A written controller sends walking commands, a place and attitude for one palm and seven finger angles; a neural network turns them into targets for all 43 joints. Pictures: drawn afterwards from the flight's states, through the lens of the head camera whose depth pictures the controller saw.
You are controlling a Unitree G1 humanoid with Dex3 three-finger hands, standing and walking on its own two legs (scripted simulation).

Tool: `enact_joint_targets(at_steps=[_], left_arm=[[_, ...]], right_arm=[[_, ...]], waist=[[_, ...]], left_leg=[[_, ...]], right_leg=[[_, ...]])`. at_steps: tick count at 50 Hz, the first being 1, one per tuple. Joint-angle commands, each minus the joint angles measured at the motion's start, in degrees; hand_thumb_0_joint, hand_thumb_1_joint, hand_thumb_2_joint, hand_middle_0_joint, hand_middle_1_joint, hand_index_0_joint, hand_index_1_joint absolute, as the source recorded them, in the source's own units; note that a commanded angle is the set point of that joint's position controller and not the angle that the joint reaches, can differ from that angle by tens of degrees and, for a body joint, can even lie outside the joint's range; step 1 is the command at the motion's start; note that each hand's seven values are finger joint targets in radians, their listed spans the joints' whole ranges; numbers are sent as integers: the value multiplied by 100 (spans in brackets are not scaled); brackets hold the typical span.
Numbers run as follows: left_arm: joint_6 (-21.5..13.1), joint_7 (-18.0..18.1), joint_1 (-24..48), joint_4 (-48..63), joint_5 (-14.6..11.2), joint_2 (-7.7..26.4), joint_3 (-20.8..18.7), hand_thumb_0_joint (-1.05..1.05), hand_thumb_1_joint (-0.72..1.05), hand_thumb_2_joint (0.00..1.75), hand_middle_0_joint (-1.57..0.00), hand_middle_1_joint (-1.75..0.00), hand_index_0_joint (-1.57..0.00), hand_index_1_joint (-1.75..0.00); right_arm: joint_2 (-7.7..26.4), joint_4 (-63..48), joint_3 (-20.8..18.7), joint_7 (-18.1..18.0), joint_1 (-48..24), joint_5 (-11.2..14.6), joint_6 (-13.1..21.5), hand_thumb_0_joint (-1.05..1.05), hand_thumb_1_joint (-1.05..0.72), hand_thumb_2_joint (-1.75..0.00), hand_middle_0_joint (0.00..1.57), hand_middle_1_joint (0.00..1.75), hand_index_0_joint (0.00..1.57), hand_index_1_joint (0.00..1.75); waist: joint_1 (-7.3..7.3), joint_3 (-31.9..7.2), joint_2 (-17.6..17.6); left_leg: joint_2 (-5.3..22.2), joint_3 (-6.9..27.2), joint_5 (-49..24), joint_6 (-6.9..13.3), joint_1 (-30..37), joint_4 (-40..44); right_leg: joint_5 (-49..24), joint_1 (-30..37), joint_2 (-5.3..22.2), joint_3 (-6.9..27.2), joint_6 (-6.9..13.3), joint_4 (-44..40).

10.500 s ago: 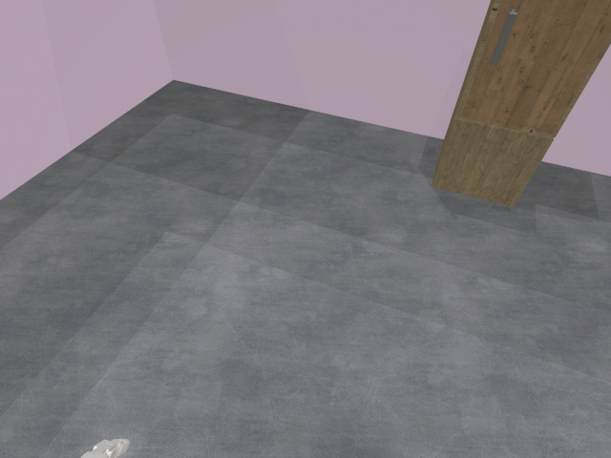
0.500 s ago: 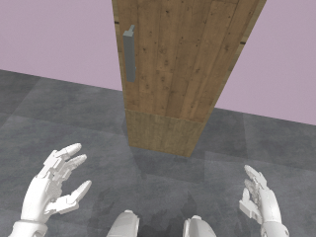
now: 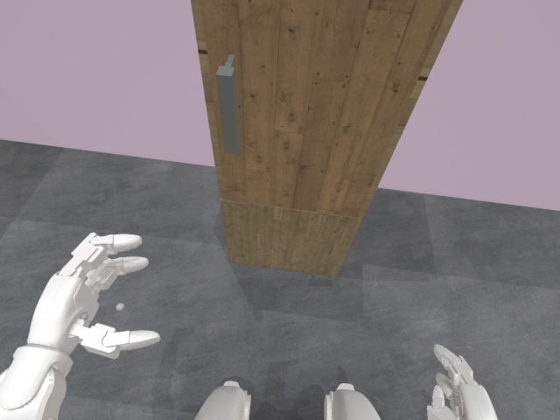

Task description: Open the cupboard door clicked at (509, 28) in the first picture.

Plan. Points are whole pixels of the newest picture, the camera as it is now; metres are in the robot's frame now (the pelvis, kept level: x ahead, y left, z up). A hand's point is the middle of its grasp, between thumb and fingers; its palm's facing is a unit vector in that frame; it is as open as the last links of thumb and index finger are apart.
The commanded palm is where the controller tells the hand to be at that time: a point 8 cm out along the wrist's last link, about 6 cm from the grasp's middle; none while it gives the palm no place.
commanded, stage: raise the hand with hooked fingers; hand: left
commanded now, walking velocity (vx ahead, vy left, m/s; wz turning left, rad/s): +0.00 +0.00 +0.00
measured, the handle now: (231, 106) +0.62 +0.13 +0.07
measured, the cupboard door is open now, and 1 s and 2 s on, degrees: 0 0 0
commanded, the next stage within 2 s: move the hooked fingers beside the handle in 1.04 s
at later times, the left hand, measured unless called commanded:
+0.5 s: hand (109, 248) +0.30 +0.24 +0.09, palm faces -0.03 -1.00 -0.07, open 13.9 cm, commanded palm +0.29 +0.29 +0.09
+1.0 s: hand (112, 247) +0.31 +0.24 +0.08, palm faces -0.05 -1.00 -0.04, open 13.9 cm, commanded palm +0.28 +0.29 +0.09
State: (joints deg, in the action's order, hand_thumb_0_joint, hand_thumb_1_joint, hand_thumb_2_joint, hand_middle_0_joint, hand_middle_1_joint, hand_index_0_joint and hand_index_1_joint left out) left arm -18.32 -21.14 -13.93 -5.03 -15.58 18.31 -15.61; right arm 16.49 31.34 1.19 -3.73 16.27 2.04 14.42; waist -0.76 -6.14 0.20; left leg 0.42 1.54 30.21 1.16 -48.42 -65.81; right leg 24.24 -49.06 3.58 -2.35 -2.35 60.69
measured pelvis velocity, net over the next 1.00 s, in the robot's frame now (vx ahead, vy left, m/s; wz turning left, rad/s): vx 0.02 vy -0.03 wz -0.02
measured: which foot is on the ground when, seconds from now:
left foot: down 0.00-1.00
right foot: down 0.00-1.00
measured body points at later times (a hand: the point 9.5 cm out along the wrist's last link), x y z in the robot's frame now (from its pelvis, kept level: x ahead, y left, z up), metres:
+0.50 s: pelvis +0.03 -0.03 +0.02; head +0.09 -0.02 +0.46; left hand +0.30 +0.29 +0.09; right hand +0.19 -0.27 -0.06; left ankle +0.02 +0.10 -0.66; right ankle +0.05 -0.16 -0.66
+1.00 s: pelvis +0.02 -0.03 +0.02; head +0.08 -0.02 +0.47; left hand +0.30 +0.29 +0.09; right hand +0.16 -0.28 -0.05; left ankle +0.02 +0.10 -0.66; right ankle +0.05 -0.16 -0.66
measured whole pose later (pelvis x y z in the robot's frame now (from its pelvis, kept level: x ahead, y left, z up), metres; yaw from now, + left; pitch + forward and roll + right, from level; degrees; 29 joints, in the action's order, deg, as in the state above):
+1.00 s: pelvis +0.02 -0.03 +0.02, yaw -1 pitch +12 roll -1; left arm -17.1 -33.1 0.8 -24.4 -20.5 23.9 -26.0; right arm 16.1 30.5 2.2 -3.9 16.9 2.3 11.2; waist -1.4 -5.4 0.6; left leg 2.5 1.6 28.5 -1.2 -41.2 -58.0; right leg 23.2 -43.2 1.4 -2.6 -0.6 54.8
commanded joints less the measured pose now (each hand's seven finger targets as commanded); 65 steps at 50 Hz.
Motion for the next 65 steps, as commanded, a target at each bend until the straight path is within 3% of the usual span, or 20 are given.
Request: enact_joint_targets(at_steps=[1, 5, 10, 15, 16, 19, 20, 26, 30, 34, 36, 38, 45, 53, 57, 60, 61, 62, 64, 65], left_arm=[[-198, -260, 876, 1307, -284, 1282, -695, 0, -36, 36, -29, -111, -29, -111], [-176, -149, 996, 1083, -472, 1396, -1034, 0, -45, 32, -30, -117, -30, -117], [-49, -347, 1226, 444, -404, 1291, -887, 0, -50, 30, -30, -120, -30, -120], [107, -783, 1683, 110, -495, 1674, -1114, 0, -50, 30, -30, -120, -30, -120], [79, -849, 1827, 150, -531, 1736, -1189, 0, -50, 30, -30, -120, -30, -120], [-38, -907, 2022, 10, -659, 1934, -1470, 0, -50, 30, -30, -120, -30, -120], [-81, -921, 2146, -54, -698, 2095, -1614, 0, -50, 30, -30, -120, -30, -120], [-62, -1119, 2426, -623, -720, 2205, -1690, 0, -50, 30, -30, -120, -30, -120], [102, -1343, 2217, -990, -763, 1919, -1437, 0, -50, 30, -30, -120, -30, -120], [50, -1283, 2202, -983, -755, 2085, -1628, 0, -50, 30, -30, -120, -30, -120], [-114, -1208, 2440, -744, -765, 2312, -1802, 0, -50, 30, -30, -120, -30, -120], [-274, -1109, 2404, -665, -785, 2270, -1842, 0, -50, 30, -30, -120, -30, -120], [-296, -1139, 2512, -758, -699, 2120, -1578, 0, -50, 30, -30, -120, -30, -120], [-227, -1229, 2575, -961, -760, 2121, -1637, 0, -50, 30, -30, -120, -30, -120], [-248, -1250, 2646, -977, -744, 2084, -1572, 0, -50, 30, -30, -120, -30, -120], [-201, -1268, 3620, -1243, -661, 1962, -1271, 0, -50, 30, -30, -120, -30, -120], [-195, -1260, 3796, -1327, -595, 2077, -1299, 0, -50, 30, -30, -120, -30, -120], [-192, -1264, 4009, -1330, -545, 1898, -1081, 0, -50, 30, -30, -120, -30, -120], [-188, -1202, 4365, -1240, -431, 1835, -887, 0, -50, 30, -30, -120, -30, -120], [-190, -1165, 4571, -1280, -413, 1977, -945, 0, -50, 30, -30, -120, -30, -120]], right_arm=[[775, -996, -309, -101, -258, 29, 389, 0, -90, -90, 20, 30, 20, 30], [731, -920, -288, -111, -236, -2, 337, 0, -90, -90, 20, 30, 20, 30], [750, -897, -269, -62, -179, 2, 249, 0, -90, -90, 20, 30, 20, 30], [825, -910, -257, -85, -154, 3, 206, 0, -90, -90, 20, 30, 20, 30], [803, -889, -260, -89, -176, 10, 198, 0, -90, -90, 20, 30, 20, 30], [784, -859, -259, -123, -163, 2, 197, 0, -90, -90, 20, 30, 20, 30], [795, -828, -248, -131, -152, -25, 192, 0, -90, -90, 20, 30, 20, 30], [797, -746, -240, -113, -75, -3, 127, 0, -90, -90, 20, 30, 20, 30], [819, -819, -270, -91, -48, 31, 87, 0, -90, -90, 20, 30, 20, 30], [823, -896, -299, -44, -33, 26, 29, 0, -90, -90, 20, 30, 20, 30], [814, -909, -289, -33, -33, -5, 21, 0, -90, -90, 20, 30, 20, 30], [776, -917, -292, -25, -31, -11, 23, 0, -90, -90, 20, 30, 20, 30], [801, -925, -273, -56, -41, 12, 2, 0, -90, -90, 20, 30, 20, 30], [811, -911, -251, -95, -57, 12, 2, 0, -90, -90, 20, 30, 20, 30], [810, -920, -228, -84, -74, 3, 22, 0, -90, -90, 20, 30, 20, 30], [858, -787, -198, -154, -45, -8, 5, 0, -90, -90, 20, 30, 20, 30], [872, -754, -210, -169, -15, 10, -4, 0, -90, -90, 20, 30, 20, 30], [856, -747, -201, -184, -27, 21, 13, 0, -90, -90, 20, 30, 20, 30], [853, -724, -208, -212, 14, 14, 47, 0, -90, -90, 20, 30, 20, 30], [881, -699, -207, -226, 59, 7, 45, 0, -90, -90, 20, 30, 20, 30]], waist=[[39, -1375, 746], [82, -1181, 645], [-34, -974, 730], [-60, -1287, 488], [-55, -1399, 593], [-31, -1524, 263], [5, -1517, 339], [-3, -1658, 457], [-29, -1415, 216], [4, -1396, 45], [47, -1547, 284], [62, -1535, 301], [-25, -1353, 572], [-50, -1232, 258], [-21, -1275, 479], [-243, -965, 434], [-241, -982, 437], [-269, -1043, 685], [-285, -1298, 761], [-303, -1333, 688]], left_leg=[[-57, 280, -1145, -123, 1121, 1684], [-59, 225, -1554, -133, 1140, 1644], [-66, 107, -1766, -125, 1094, 1579], [-74, 34, -2013, -68, 1128, 1485], [-70, 20, -2046, -68, 1227, 1489], [-68, -1, -2102, -44, 1152, 1463], [-77, -19, -2202, -41, 1107, 1394], [-79, -106, -2237, -35, 1106, 1445], [-86, -143, -2115, -6, 968, 1477], [-92, -172, -1915, -8, 851, 1545], [-97, -189, -1905, -15, 904, 1528], [-98, -194, -1909, -17, 952, 1558], [-86, -170, -1634, -13, 1036, 1655], [-69, -96, -1523, -30, 1044, 1728], [-74, -73, -1562, -52, 1151, 1751], [-54, -22, -1204, -46, 995, 1689], [-36, 21, -1088, -58, 1029, 1734], [-56, 21, -1036, -61, 1131, 1750], [-50, 83, -1082, -64, 1319, 1773], [-35, 117, -1124, -68, 1303, 1734]], right_leg=[[-231, 1059, -455, -289, 411, -811], [-538, 1220, -511, -323, 419, -876], [-864, 1241, -503, -276, 405, -942], [-1289, 1584, -507, -175, 397, -1010], [-1337, 1622, -496, -147, 388, -1036], [-1450, 1860, -478, -84, 359, -1082], [-1552, 1874, -506, -55, 388, -1044], [-1683, 2097, -445, 68, 362, -1135], [-1600, 2083, -422, 167, 349, -1281], [-1334, 2098, -392, 217, 310, -1372], [-1258, 2147, -419, 255, 346, -1318], [-1268, 2167, -412, 242, 342, -1316], [-948, 1945, -446, 185, 373, -1331], [-838, 1781, -469, 64, 352, -1339], [-863, 1716, -482, 11, 389, -1265], [-491, 1293, -505, 1, 394, -1263], [-358, 1215, -495, -12, 393, -1268], [-322, 1111, -480, -25, 399, -1243], [-369, 1066, -458, -49, 404, -1199], [-388, 1054, -490, -48, 426, -1150]])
